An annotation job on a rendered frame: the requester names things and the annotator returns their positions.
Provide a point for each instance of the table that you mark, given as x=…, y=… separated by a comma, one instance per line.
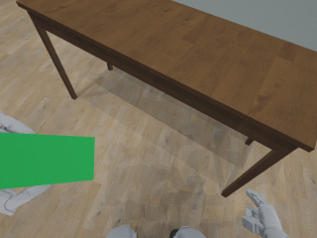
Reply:
x=261, y=86

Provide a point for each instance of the right robot hand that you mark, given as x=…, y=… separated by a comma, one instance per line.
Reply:
x=258, y=221

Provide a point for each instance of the robot right forearm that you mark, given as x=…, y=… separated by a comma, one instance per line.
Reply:
x=275, y=233

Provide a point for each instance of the sponge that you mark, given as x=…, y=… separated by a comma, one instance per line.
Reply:
x=38, y=159

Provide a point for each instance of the right robot shin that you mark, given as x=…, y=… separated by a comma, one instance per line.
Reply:
x=183, y=227

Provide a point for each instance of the robot left thigh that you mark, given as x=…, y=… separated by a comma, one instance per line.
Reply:
x=122, y=232

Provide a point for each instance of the left robot hand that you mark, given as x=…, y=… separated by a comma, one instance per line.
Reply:
x=10, y=199

